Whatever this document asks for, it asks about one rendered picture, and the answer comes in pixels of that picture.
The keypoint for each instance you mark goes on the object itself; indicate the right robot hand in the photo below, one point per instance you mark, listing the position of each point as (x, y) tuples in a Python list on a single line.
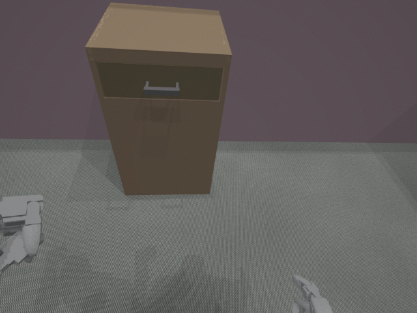
[(310, 291)]

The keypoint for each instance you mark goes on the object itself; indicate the drawer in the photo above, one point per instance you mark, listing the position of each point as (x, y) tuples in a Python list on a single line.
[(123, 79)]

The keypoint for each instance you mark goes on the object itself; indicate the handle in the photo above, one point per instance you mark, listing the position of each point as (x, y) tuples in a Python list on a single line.
[(168, 91)]

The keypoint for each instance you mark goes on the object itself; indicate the cabinet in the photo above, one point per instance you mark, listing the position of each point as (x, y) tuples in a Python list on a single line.
[(162, 146)]

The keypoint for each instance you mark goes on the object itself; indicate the left robot hand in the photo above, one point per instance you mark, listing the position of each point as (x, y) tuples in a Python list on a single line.
[(20, 217)]

